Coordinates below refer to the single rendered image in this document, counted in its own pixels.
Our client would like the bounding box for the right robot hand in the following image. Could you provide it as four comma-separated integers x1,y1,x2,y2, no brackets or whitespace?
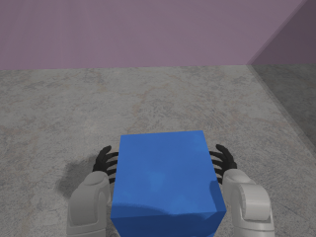
208,144,237,185

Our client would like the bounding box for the left robot hand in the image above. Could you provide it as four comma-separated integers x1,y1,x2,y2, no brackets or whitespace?
92,145,119,184

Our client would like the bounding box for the robot left forearm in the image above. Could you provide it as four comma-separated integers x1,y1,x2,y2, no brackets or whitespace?
66,171,112,237

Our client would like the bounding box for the carton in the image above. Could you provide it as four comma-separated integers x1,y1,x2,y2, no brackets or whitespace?
110,130,227,237

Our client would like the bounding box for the robot right forearm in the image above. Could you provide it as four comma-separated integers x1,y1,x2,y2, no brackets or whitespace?
222,169,276,237

